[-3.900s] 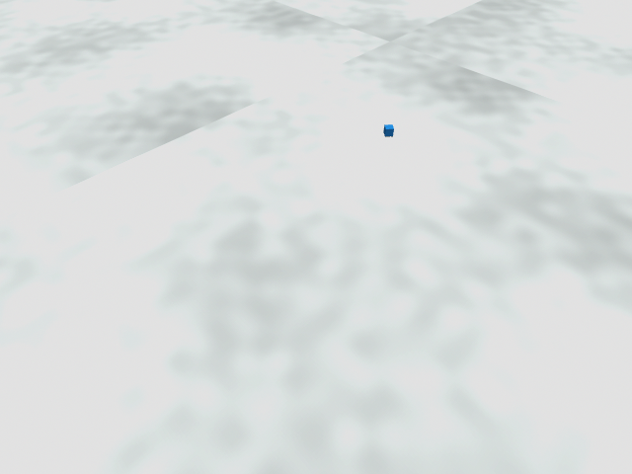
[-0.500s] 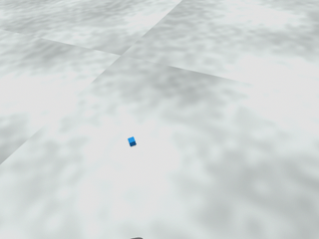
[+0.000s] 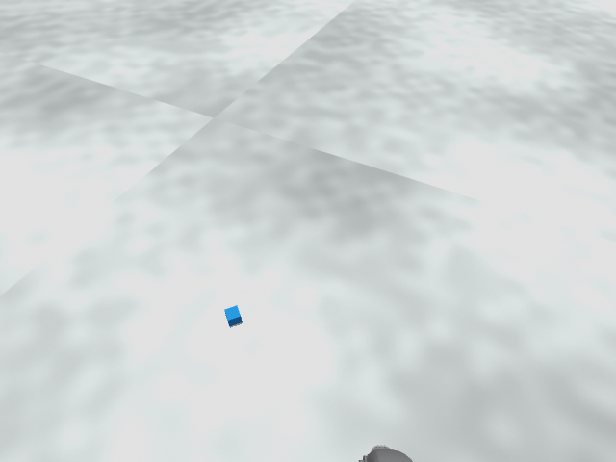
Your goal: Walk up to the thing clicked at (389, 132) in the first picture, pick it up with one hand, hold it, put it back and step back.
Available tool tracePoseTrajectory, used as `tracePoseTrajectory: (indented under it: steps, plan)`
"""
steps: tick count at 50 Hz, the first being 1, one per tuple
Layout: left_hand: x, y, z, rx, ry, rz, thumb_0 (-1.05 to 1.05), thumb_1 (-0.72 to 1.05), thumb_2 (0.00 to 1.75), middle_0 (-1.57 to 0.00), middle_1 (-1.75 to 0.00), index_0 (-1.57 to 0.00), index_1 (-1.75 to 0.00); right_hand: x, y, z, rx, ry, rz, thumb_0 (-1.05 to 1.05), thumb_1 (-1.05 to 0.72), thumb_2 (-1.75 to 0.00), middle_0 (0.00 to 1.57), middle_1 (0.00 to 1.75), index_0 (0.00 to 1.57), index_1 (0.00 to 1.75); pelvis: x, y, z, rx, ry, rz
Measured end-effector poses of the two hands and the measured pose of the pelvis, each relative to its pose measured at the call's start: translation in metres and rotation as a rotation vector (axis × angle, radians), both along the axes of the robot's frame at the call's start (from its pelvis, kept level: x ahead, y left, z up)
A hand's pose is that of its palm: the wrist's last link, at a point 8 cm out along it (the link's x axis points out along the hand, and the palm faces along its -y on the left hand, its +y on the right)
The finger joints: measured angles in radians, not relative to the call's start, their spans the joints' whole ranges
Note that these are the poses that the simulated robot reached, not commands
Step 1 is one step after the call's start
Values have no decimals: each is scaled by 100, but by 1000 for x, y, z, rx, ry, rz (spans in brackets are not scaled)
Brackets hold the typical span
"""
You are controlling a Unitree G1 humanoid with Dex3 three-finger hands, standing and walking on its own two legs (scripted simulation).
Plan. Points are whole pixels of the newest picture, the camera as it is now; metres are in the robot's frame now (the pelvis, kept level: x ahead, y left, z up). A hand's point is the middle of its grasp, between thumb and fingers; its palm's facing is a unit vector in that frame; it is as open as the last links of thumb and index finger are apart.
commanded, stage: walk up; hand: left
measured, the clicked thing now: (233, 316) +0.74 +0.25 -0.75
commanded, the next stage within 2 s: none
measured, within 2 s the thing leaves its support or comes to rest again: neither
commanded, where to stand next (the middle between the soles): +0.36 +0.01 m, yaw +1 degrees
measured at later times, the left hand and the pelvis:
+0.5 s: hand (135, 448) +0.19 +0.25 -0.13, palm faces +0.00 -0.92 -0.40, open 7.4 cm; pelvis +0.17 -0.03 +0.00, yaw +1 degrees
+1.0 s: hand (157, 362) +0.33 +0.26 -0.16, palm faces -0.04 -0.92 -0.40, open 7.4 cm; pelvis +0.26 +0.00 -0.02, yaw +0 degrees
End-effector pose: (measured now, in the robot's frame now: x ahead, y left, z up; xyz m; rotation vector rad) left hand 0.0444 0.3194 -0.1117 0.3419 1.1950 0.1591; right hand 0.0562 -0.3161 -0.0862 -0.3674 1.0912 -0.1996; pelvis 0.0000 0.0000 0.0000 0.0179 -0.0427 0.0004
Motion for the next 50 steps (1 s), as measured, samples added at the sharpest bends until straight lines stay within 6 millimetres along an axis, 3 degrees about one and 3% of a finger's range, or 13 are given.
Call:
tracePoseTrajectory:
  steps: [5,10,15,20,26,31,39,50]
  plan:
    - [58,-14,11,27,-39,-26,1,90,90,-20,-30,-20,-30,16,-18,-19,32,48,-33,0,-90,-90,21,30,21,30,39,-14,-5,13,-1,-4]
    - [107,-30,15,82,-123,-22,1,90,90,-20,-30,-21,-30,49,-39,-47,50,96,-34,1,-90,-90,21,30,21,30,77,-36,-19,-4,-7,3]
    - [124,-43,28,80,-132,9,1,90,90,-20,-30,-21,-30,98,-40,-45,70,95,-3,1,-90,-90,21,30,21,30,105,-40,-8,-10,-7,9]
    - [131,-40,30,74,-90,26,1,90,90,-20,-30,-21,-30,143,-35,-32,72,74,29,1,-90,-90,20,30,21,30,133,-37,-1,-21,3,11]
    - [144,-18,12,52,-37,55,1,90,90,-20,-31,-21,-30,196,-23,-20,33,61,57,1,-90,-90,20,30,21,30,173,-22,-6,-42,10,23]
    - [172,6,-14,38,14,66,1,90,90,-20,-30,-21,-30,239,-6,-14,-21,6,53,0,-90,-90,21,30,21,30,208,1,-18,-25,6,23]
    - [238,8,-14,21,-5,30,1,90,90,-20,-30,-20,-30,261,13,-6,-26,13,21,0,-90,-90,21,30,21,30,238,9,-8,-28,3,13]
    - [278,-14,-12,58,-8,20,1,90,90,-20,-30,-21,-30,288,15,-50,64,47,-26,0,-90,-90,21,30,21,30,255,-4,-20,-9,-3,1]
